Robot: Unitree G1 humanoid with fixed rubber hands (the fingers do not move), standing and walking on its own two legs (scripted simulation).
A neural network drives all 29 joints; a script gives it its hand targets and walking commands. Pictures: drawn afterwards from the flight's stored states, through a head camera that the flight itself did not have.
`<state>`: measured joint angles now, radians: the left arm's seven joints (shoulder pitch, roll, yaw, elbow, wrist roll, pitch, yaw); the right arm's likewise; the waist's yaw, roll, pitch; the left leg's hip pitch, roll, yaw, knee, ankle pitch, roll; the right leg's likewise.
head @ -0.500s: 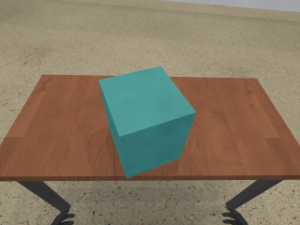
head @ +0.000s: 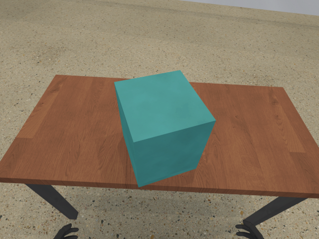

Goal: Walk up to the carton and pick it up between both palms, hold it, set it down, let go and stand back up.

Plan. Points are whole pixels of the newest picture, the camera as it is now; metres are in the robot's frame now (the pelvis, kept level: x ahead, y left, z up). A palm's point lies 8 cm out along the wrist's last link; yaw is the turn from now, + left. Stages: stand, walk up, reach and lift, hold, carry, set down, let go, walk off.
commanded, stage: walk up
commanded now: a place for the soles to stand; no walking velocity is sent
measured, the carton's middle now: (159, 129) +0.41 +0.00 +0.01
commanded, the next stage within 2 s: reach and lift in 0.14 s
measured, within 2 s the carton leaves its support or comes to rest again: neither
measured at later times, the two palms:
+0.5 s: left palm (70, 232) +0.15 +0.22 -0.06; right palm out of the picture +0.12 -0.27 -0.06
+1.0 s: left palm (81, 232) +0.15 +0.19 -0.04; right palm (272, 232) +0.14 -0.27 -0.04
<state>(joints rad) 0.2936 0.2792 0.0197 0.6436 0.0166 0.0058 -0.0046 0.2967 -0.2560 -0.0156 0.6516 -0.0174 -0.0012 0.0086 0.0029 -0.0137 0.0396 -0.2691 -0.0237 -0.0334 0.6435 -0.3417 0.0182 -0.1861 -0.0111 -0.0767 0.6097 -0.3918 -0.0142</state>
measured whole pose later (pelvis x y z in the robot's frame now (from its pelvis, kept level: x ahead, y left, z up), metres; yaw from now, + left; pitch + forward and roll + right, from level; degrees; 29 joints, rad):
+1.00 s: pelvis -0.01 -0.04 +0.02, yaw -3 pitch -1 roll +0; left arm 0.28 0.15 0.02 0.46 0.00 -0.14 0.14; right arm 0.17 -0.27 0.06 0.84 0.19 -0.40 0.15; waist 0.06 -0.05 0.00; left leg -0.17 0.04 0.00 0.39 -0.20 -0.04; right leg -0.13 0.05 -0.04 0.39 -0.25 -0.07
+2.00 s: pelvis -0.01 -0.04 +0.02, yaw -4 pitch +0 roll +1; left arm 0.24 0.02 0.04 0.09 0.02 0.01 0.22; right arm 0.05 -0.40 0.17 0.59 0.45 -0.33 0.20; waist 0.08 -0.07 -0.04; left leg -0.16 0.05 0.01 0.34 -0.18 -0.05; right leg -0.13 0.07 -0.03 0.36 -0.23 -0.08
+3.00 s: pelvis -0.03 -0.04 +0.02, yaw -5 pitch +3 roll +0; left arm -0.30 0.02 0.21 -0.05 -0.02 0.61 0.20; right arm -0.59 -0.45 0.14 0.62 0.43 0.17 0.08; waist 0.12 -0.02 -0.01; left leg -0.24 0.06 0.02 0.32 -0.13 -0.05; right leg -0.21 0.08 -0.02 0.32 -0.17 -0.08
